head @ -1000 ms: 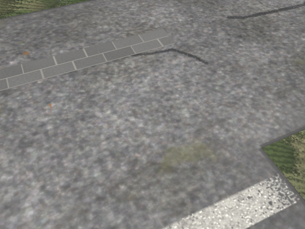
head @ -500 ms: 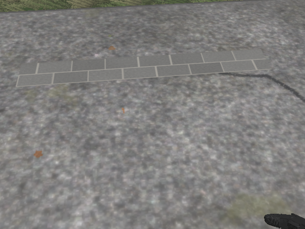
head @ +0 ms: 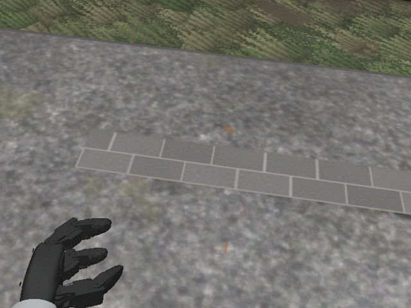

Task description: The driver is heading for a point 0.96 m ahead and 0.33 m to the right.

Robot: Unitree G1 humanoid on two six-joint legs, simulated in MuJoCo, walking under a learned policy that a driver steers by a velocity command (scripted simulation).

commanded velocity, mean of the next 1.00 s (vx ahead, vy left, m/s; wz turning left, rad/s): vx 0.99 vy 0.00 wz -0.55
